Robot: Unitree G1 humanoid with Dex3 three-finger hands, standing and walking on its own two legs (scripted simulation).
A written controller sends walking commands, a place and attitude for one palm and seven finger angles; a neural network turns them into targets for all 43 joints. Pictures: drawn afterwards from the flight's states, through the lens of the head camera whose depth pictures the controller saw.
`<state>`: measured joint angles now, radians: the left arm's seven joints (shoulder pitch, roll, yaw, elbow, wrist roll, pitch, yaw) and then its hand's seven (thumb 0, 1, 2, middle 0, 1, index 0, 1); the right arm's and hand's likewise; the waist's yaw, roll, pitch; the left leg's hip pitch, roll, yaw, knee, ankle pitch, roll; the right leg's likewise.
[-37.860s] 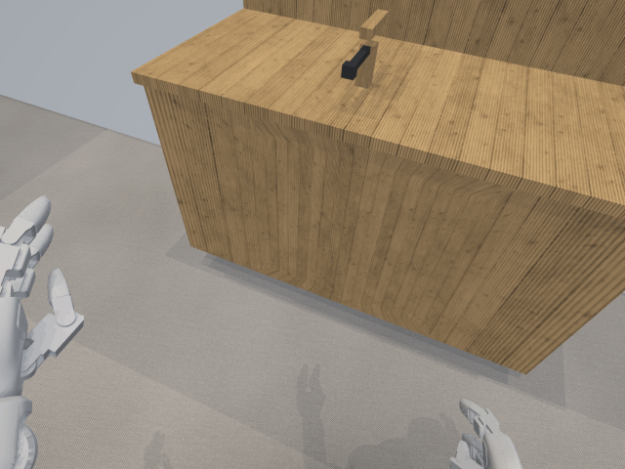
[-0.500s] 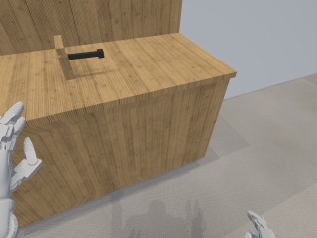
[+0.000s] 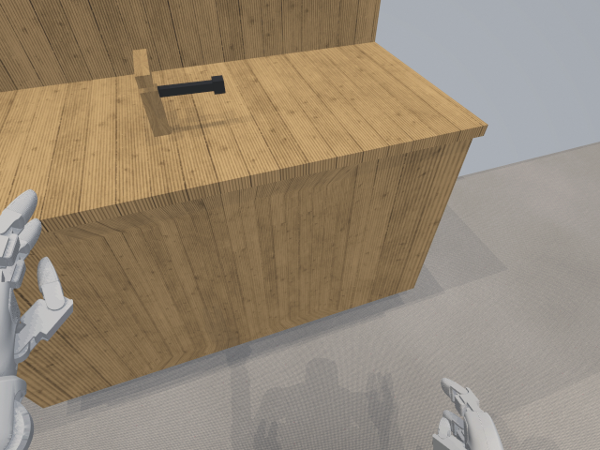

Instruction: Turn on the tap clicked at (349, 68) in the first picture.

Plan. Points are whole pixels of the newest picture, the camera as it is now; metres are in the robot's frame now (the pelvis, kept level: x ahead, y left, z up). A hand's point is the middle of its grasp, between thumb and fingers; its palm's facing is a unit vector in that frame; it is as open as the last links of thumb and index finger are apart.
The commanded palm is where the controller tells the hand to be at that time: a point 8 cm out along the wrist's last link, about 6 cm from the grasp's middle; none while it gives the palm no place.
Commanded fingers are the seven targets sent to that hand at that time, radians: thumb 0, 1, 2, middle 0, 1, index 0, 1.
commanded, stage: stand and check the lever's angle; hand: left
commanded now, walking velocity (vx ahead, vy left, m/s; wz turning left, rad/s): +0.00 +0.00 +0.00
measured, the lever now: (218, 84) +0.79 +0.23 +0.12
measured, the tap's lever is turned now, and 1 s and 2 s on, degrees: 86 86 86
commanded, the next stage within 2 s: stand and wait in 0.10 s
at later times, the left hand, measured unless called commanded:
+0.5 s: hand (68, 284) +0.24 +0.27 +0.16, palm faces +0.37 -0.86 -0.36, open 7.4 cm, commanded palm +0.19 +0.31 +0.18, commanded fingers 0.00 0.90 0.90 -0.20 -0.30 -0.20 -0.30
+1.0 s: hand (51, 288) +0.24 +0.28 +0.16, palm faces +0.38 -0.86 -0.35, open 7.4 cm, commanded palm +0.18 +0.32 +0.18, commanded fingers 0.00 0.90 0.90 -0.20 -0.30 -0.20 -0.30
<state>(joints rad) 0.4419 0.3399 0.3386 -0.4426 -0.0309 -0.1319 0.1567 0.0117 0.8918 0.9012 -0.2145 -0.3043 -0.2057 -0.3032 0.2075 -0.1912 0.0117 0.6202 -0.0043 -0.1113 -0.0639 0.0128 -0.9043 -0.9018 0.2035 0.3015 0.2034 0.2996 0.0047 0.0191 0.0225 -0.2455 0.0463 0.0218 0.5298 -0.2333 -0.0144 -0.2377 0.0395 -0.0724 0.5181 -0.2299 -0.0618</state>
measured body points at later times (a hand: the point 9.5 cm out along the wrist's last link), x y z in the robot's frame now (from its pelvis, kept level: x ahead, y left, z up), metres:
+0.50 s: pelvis +0.02 +0.03 +0.01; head +0.03 +0.03 +0.46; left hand +0.21 +0.31 +0.18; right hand +0.20 -0.20 -0.07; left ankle +0.04 +0.14 -0.73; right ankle +0.04 -0.08 -0.73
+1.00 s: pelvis +0.02 +0.04 +0.01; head +0.02 +0.05 +0.46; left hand +0.21 +0.33 +0.18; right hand +0.19 -0.19 -0.07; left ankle +0.04 +0.14 -0.73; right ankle +0.04 -0.08 -0.73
